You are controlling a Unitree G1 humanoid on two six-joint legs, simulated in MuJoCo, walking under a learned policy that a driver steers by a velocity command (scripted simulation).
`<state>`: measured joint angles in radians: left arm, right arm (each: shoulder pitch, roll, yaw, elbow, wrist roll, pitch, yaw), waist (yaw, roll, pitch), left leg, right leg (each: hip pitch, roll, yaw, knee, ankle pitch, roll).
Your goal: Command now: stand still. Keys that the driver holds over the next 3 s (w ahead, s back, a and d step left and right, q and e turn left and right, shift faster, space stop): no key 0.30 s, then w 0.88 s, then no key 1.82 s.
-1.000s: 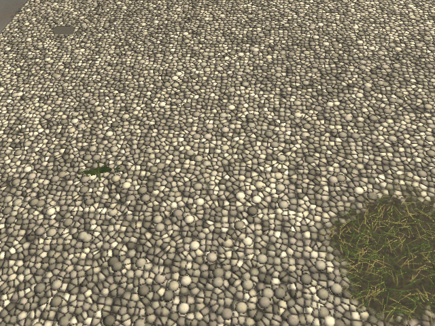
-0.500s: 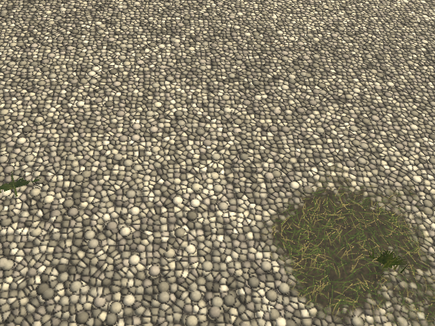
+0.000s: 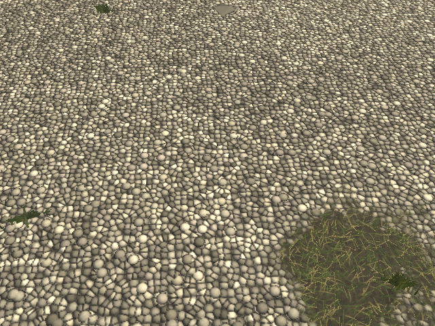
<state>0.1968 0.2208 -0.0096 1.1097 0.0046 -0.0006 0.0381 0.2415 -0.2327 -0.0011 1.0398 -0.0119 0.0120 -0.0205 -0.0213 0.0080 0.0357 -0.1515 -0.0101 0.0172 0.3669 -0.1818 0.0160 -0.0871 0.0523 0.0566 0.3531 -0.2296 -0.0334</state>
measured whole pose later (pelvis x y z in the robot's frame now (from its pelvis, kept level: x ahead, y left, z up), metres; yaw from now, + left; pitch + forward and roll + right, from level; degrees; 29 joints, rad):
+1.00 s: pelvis +0.24 +0.06 -0.01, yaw +1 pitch +1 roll +0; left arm 0.00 0.19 0.02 0.94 0.02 -0.04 -0.03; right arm 0.53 -0.13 0.00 1.12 -0.02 -0.10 -0.02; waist -0.06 -0.02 0.05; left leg 0.16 -0.07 0.05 0.17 -0.35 0.08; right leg -0.60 -0.01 -0.12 0.66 -0.09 -0.07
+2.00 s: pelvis +0.57 +0.06 +0.00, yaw +0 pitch -2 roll +0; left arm 0.32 0.12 -0.01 1.14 0.01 -0.01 0.05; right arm 0.27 -0.15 -0.02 1.09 -0.01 0.00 -0.03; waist -0.02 0.01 0.02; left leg -0.23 -0.03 0.08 0.39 -0.14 0.06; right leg -0.14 0.00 0.00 0.42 -0.26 0.00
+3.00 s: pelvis +0.60 +0.03 +0.00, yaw +0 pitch -1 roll +0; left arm 0.36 0.10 -0.02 1.15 0.01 -0.03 0.05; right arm 0.31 -0.12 0.00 1.18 -0.01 0.00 -0.04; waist -0.01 0.00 0.03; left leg -0.19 0.00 0.05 0.40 -0.19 0.01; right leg -0.06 0.04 -0.02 0.37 -0.29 -0.04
